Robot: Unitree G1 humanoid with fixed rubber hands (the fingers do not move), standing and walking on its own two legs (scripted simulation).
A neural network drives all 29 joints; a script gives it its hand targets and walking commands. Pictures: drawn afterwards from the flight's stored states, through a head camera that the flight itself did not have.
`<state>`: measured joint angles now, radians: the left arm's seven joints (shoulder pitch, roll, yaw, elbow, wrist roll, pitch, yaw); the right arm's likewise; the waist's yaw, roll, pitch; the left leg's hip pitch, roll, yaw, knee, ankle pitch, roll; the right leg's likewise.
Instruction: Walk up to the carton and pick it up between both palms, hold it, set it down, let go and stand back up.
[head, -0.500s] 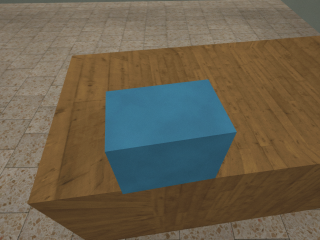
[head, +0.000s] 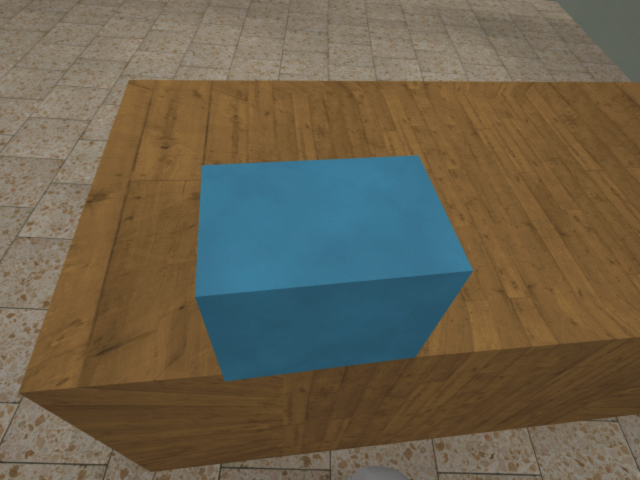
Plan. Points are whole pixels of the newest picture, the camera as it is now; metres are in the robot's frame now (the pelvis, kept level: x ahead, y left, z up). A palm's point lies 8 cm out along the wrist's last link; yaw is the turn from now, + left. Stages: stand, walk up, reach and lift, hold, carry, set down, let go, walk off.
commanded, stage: walk up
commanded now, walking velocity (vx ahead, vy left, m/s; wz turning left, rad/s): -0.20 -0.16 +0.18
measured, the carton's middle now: (319, 271) +0.38 -0.01 +0.02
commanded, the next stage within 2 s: none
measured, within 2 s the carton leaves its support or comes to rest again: neither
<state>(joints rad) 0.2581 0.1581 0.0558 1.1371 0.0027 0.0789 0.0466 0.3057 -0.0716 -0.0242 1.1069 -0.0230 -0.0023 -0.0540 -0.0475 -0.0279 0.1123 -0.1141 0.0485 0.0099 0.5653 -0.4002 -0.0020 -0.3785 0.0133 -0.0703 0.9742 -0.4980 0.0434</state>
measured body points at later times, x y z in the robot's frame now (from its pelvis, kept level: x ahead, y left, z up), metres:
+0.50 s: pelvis -0.01 -0.13 -0.02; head +0.03 -0.16 +0.43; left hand +0.05 +0.10 -0.15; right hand +0.09 -0.39 -0.18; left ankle -0.10 +0.00 -0.65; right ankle -0.01 -0.25 -0.73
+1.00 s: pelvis -0.01 -0.12 +0.01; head +0.02 -0.13 +0.46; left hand -0.02 +0.12 -0.15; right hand +0.06 -0.34 -0.15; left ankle -0.07 -0.03 -0.73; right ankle -0.03 -0.26 -0.73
